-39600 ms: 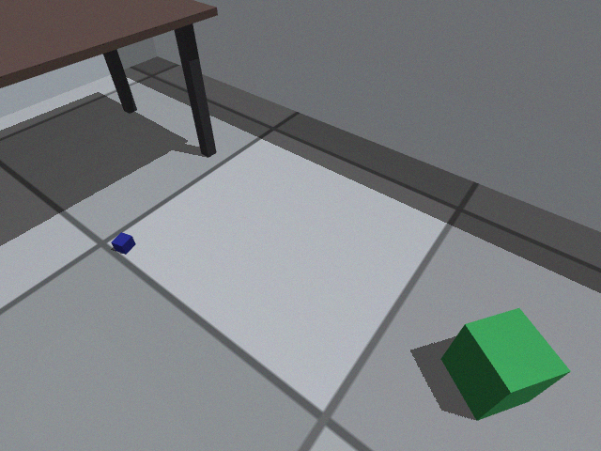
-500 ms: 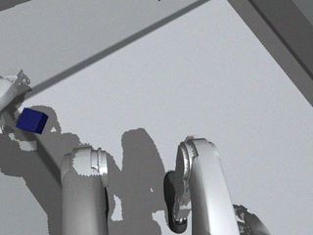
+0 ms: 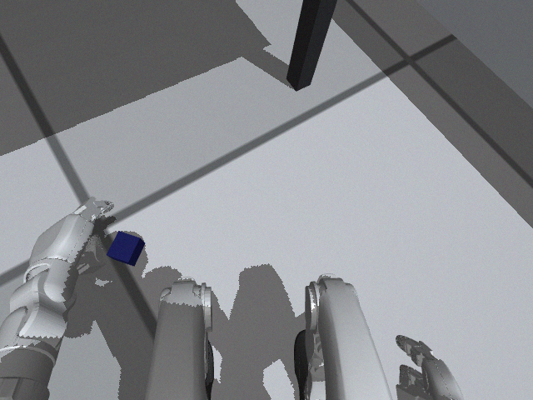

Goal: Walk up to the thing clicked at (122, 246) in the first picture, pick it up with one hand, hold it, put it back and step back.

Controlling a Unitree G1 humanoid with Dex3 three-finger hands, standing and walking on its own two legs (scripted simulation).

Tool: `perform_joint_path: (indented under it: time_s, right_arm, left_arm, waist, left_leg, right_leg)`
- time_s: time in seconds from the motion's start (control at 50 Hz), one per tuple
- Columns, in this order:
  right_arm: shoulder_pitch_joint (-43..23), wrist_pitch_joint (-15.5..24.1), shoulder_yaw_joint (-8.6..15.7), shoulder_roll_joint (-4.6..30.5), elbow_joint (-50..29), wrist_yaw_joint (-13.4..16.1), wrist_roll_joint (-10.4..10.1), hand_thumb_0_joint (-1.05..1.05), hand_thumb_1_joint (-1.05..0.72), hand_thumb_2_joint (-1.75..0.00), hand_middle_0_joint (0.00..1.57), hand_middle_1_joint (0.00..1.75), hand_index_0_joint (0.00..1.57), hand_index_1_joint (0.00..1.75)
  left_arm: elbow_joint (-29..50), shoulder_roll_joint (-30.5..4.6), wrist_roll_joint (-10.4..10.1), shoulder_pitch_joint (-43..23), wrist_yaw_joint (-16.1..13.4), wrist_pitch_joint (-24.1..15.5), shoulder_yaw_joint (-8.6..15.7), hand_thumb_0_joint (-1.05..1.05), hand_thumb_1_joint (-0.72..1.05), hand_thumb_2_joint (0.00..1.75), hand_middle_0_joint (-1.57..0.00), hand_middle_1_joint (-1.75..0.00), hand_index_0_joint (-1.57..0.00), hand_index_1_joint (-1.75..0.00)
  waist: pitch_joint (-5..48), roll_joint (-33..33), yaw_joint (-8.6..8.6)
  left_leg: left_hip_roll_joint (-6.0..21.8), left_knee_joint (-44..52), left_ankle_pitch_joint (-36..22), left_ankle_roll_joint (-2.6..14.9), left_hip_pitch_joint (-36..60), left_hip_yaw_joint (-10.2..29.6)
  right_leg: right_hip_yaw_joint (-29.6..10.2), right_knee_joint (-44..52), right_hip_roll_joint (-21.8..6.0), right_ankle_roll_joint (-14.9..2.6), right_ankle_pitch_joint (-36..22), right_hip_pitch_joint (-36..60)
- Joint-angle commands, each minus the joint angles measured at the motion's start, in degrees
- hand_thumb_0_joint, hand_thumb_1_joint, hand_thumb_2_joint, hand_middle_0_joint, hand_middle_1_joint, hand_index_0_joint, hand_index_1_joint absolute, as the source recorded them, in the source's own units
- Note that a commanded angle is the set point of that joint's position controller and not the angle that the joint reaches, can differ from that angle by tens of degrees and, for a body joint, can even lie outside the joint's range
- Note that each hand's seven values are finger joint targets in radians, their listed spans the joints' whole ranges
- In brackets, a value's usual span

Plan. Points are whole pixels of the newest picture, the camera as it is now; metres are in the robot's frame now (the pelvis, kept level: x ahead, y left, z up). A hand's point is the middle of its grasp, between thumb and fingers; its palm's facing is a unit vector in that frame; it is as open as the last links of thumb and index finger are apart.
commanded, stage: home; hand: left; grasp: from above
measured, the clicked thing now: (126, 248) +0.43 +0.33 -0.44
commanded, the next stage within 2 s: none
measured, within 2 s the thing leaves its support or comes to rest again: neither
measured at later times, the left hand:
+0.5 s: hand (53, 300) +0.26 +0.21 +0.10, palm faces +0.07 -0.95 -0.29, open 7.4 cm
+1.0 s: hand out of the picture +0.22 +0.19 +0.21, palm faces +0.14 -0.97 -0.19, open 7.4 cm
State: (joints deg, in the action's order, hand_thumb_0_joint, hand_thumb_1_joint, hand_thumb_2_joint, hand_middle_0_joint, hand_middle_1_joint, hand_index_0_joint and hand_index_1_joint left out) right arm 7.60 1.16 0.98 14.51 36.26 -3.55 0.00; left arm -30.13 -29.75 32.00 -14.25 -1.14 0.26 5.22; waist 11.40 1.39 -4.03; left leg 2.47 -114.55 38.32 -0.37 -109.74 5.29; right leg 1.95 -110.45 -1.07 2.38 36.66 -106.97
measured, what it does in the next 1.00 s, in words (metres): rises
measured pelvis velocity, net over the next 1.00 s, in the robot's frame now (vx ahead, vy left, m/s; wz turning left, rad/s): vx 0.08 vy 0.00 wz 0.09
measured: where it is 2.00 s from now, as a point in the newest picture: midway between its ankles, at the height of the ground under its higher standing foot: (255, 398)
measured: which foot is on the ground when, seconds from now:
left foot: down 0.00-1.00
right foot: down 0.00-1.00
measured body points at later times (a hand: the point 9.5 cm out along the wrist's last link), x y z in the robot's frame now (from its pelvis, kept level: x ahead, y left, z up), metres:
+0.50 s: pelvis +0.05 +0.00 +0.18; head +0.14 +0.02 +0.62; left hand +0.25 +0.26 +0.12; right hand +0.24 -0.23 +0.10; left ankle +0.08 +0.13 -0.43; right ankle +0.09 -0.14 -0.43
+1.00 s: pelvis +0.08 +0.00 +0.25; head +0.09 +0.01 +0.70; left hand +0.21 +0.25 +0.22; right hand +0.26 -0.23 +0.20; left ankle +0.08 +0.13 -0.43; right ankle +0.09 -0.14 -0.43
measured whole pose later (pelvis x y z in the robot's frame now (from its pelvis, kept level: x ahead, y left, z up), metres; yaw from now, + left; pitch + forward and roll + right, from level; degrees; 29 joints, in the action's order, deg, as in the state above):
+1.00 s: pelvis +0.08 +0.00 +0.25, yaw +5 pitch +10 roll -3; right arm 16.5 14.0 -2.0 12.6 30.0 10.3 -0.2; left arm 7.3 -12.5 -3.1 28.8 -0.6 26.3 2.4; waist 10.3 2.5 -2.6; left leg 2.4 -58.0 27.9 -0.8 -40.4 2.7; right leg 3.4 -54.1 -1.9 1.8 26.6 -37.5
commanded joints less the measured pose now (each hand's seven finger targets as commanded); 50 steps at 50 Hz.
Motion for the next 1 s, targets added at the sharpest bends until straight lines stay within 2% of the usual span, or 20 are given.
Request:
perform_joint_path:
  time_s: [0.0,0.04,0.06,0.1,0.14,0.16,0.18,0.22,0.26,0.32,0.34,0.36,0.42,0.5,0.56,0.64,0.74,0.8,0.84,0.98]
  right_arm:
    - [1.53,3.56,4.41,9.99,-6.84,2.72,-1.27,0.0,-0.9,-0.9,0.2,0.3,0.2,0.3]
    - [0.78,4.26,4.29,9.77,-7.88,3.45,-1.4,0.0,-0.9,-0.9,0.2,0.3,0.2,0.3]
    - [0.3,4.58,4.32,9.6,-8.44,3.77,-1.62,0.0,-0.9,-0.9,0.2,0.3,0.2,0.3]
    - [0.09,5.07,4.31,9.17,-9.33,4.39,-1.69,0.0,-0.9,-0.9,0.2,0.3,0.2,0.3]
    - [-0.59,5.61,4.17,8.8,-10.38,5.14,-1.96,0.0,-0.9,-0.9,0.2,0.3,0.2,0.3]
    - [-0.73,5.88,4.01,8.56,-10.22,5.49,-2.01,0.0,-0.9,-0.9,0.2,0.3,0.2,0.3]
    - [-0.79,6.13,3.91,8.46,-10.72,5.84,-2.1,0.0,-0.9,-0.9,0.2,0.3,0.2,0.3]
    - [-0.45,6.67,3.68,8.05,-10.52,6.6,-2.14,0.0,-0.9,-0.9,0.2,0.3,0.2,0.3]
    - [0.26,7.22,3.09,7.41,-11.33,7.42,-2.27,0.0,-0.9,-0.9,0.2,0.3,0.2,0.3]
    - [1.42,8.03,2.03,6.18,-11.17,8.6,-2.35,0.0,-0.9,-0.9,0.2,0.3,0.2,0.3]
    - [1.55,8.37,1.78,6.26,-11.2,9.07,-2.36,0.0,-0.9,-0.9,0.2,0.3,0.2,0.3]
    - [1.84,8.68,1.39,5.92,-11.22,9.55,-2.39,0.0,-0.9,-0.9,0.2,0.3,0.2,0.3]
    - [3.51,9.74,0.76,5.72,-11.57,11.19,-2.31,0.0,-0.9,-0.9,0.2,0.3,0.2,0.3]
    - [5.13,10.99,-0.29,4.84,-12.72,12.98,-1.87,0.0,-0.9,-0.9,0.2,0.3,0.2,0.3]
    - [6.29,11.82,-0.54,4.4,-13.51,14.06,-1.7,0.0,-0.9,-0.9,0.2,0.3,0.2,0.3]
    - [6.76,12.98,-0.58,4.06,-14.13,14.83,-1.32,0.0,-0.9,-0.9,0.2,0.3,0.2,0.3]
    - [6.55,14.17,-0.23,4.36,-14.87,15.02,-0.97,0.0,-0.9,-0.9,0.2,0.3,0.2,0.3]
    - [5.82,15.01,-0.08,4.63,-15.04,14.98,-0.67,0.0,-0.9,-0.9,0.2,0.3,0.2,0.3]
    - [6.08,15.57,0.22,4.78,-14.95,15.06,-0.67,0.0,-0.9,-0.9,0.2,0.3,0.2,0.3]
    - [5.3,16.76,0.35,4.96,-14.66,14.84,-0.29,0.0,-0.9,-0.9,0.2,0.3,0.2,0.3]
  left_arm:
    - [17.02,-9.08,-7.85,-4.74,-0.41,-0.15,5.08,0.0,0.91,0.93,-0.21,-0.32,-0.21,-0.32]
    - [19.8,-6.19,-10.14,-1.06,-0.36,0.67,3.82,0.0,0.92,0.96,-0.21,-0.34,-0.21,-0.34]
    - [20.43,-5.82,-11.4,1.36,-0.53,1.42,4.4,0.0,0.93,1.0,-0.22,-0.37,-0.22,-0.37]
    - [24.25,-5.33,-14.32,4.07,-0.96,2.96,5.18,0.0,0.91,0.94,-0.21,-0.33,-0.21,-0.33]
    - [27.44,-3.2,-17.27,7.58,-1.15,5.01,4.54,0.0,0.92,0.95,-0.21,-0.33,-0.21,-0.33]
    - [27.02,-1.71,-18.59,9.93,-1.09,6.27,3.64,0.0,0.92,0.95,-0.21,-0.34,-0.21,-0.34]
    - [28.92,-2.31,-20.16,10.8,-1.43,7.28,4.66,0.0,0.91,0.91,-0.2,-0.31,-0.2,-0.31]
    - [30.95,0.15,-22.89,14.02,-1.46,9.23,3.14,0.0,0.9,0.9,-0.2,-0.3,-0.2,-0.3]
    - [34.09,0.53,-25.4,16.78,-2.05,11.18,3.84,0.0,0.9,0.9,-0.2,-0.3,-0.2,-0.3]
    - [35.33,3.49,-28.27,21.19,-2.77,13.98,2.88,0.0,0.9,0.9,-0.2,-0.3,-0.2,-0.3]
    - [35.74,3.32,-29.21,22.15,-3.02,14.69,3.56,0.0,0.9,0.9,-0.2,-0.3,-0.2,-0.3]
    - [36.07,4.69,-30.06,23.38,-3.13,15.56,2.68,0.0,0.9,0.9,-0.2,-0.3,-0.2,-0.3]
    - [38.43,7.12,-32.22,26.39,-3.3,17.72,2.44,0.0,0.9,0.9,-0.2,-0.3,-0.2,-0.3]
    - [41.48,9.0,-34.85,32.39,-3.29,20.31,2.52,0.0,0.9,0.9,-0.2,-0.3,-0.2,-0.3]
    - [43.85,10.39,-35.87,36.15,-3.12,21.9,2.01,0.0,0.9,0.9,-0.2,-0.3,-0.2,-0.3]
    - [46.7,11.53,-36.11,41.21,-2.68,23.42,1.4,0.0,0.9,0.9,-0.2,-0.3,-0.2,-0.3]
    - [48.47,12.31,-35.59,43.4,-1.59,24.05,0.31,0.0,0.9,0.9,-0.2,-0.3,-0.2,-0.3]
    - [48.29,12.45,-35.47,42.14,-0.83,24.02,-0.24,0.0,0.9,0.9,-0.2,-0.3,-0.2,-0.3]
    - [48.67,11.87,-35.31,41.61,-0.51,23.93,0.54,0.0,0.9,0.9,-0.2,-0.3,-0.2,-0.3]
    - [48.77,11.55,-34.7,40.34,0.25,22.91,0.52,0.0,0.9,0.9,-0.2,-0.3,-0.2,-0.3]
  waist:
    - [26.79,6.28,0.78]
    - [25.34,7.31,0.31]
    - [25.09,6.66,0.83]
    - [26.58,6.9,0.92]
    - [26.81,6.2,0.86]
    - [25.13,6.4,0.31]
    - [25.87,5.35,0.71]
    - [24.45,5.49,-0.37]
    - [24.88,4.88,-0.11]
    - [21.57,3.49,-0.62]
    - [20.79,3.42,-0.11]
    - [18.72,3.63,-0.35]
    - [16.37,5.46,-0.48]
    - [13.91,4.58,0.3]
    - [10.09,4.53,0.59]
    - [7.35,3.29,0.99]
    - [2.67,1.98,1.32]
    - [-0.32,0.21,0.72]
    - [0.55,1.09,0.88]
    - [1.0,2.09,1.37]
  left_leg:
    - [-1.01,22.02,-1.87,2.48,27.09,-1.03]
    - [-1.02,25.34,-0.94,2.22,29.61,-0.74]
    - [-0.9,26.9,-1.27,2.09,31.67,-0.71]
    - [-1.23,28.82,-2.86,2.02,34.89,-1.44]
    - [-1.3,31.74,-3.24,1.84,38.73,-1.2]
    - [-1.35,33.14,-4.59,1.68,40.04,-1.29]
    - [-1.37,33.83,-5.07,1.72,41.81,-1.34]
    - [-1.44,36.32,-7.44,1.42,44.91,-1.37]
    - [-1.57,38.32,-10.04,1.46,48.49,-1.62]
    - [-1.74,42.03,-13.47,1.45,51.83,-2.04]
    - [-1.61,43.79,-13.22,1.34,53.36,-1.53]
    - [-1.57,45.37,-13.82,1.23,54.58,-1.34]
    - [-1.17,50.39,-16.79,0.62,60.71,-0.79]
    - [-1.74,55.11,-21.64,0.73,66.26,-1.88]
    - [-1.8,59.27,-22.68,0.7,69.44,-2.15]
    - [-1.91,62.22,-24.78,0.75,72.39,-2.62]
    - [-1.96,65.77,-22.24,0.94,73.56,-2.71]
    - [-2.0,66.97,-18.85,1.12,72.96,-2.92]
    - [-2.28,66.76,-19.26,1.15,73.73,-3.22]
    - [-2.19,67.23,-19.24,0.78,74.89,-2.98]
  right_leg:
    - [1.83,17.48,1.86,-3.68,-5.53,21.1]
    - [1.78,19.63,1.63,-3.7,-4.79,22.78]
    - [1.71,21.08,1.61,-3.7,-4.9,24.24]
    - [1.14,24.25,1.42,-3.67,-5.61,28.42]
    - [0.93,27.21,1.26,-3.55,-5.79,31.76]
    - [0.83,28.73,1.17,-3.52,-6.67,32.93]
    - [0.65,30.42,1.2,-3.46,-6.94,34.84]
    - [0.34,33.21,1.12,-3.41,-8.67,37.8]
    - [0.15,36.37,1.25,-3.25,-10.9,42.5]
    - [-0.27,41.33,1.48,-3.12,-13.93,48.6]
    - [-0.18,42.48,1.43,-3.11,-13.44,49.59]
    - [-0.17,43.99,1.38,-3.06,-13.91,50.6]
    - [0.25,47.5,1.46,-3.1,-15.96,53.85]
    - [1.03,53.55,1.86,-2.78,-20.54,62.11]
    - [1.52,57.97,1.95,-2.65,-21.75,65.9]
    - [2.3,61.37,2.29,-2.64,-23.16,69.85]
    - [2.96,64.3,2.47,-2.54,-20.29,70.77]
    - [3.22,65.66,2.46,-2.18,-17.05,70.18]
    - [2.81,65.9,2.07,-2.19,-17.36,70.64]
    - [2.9,65.12,2.08,-2.15,-17.24,70.8]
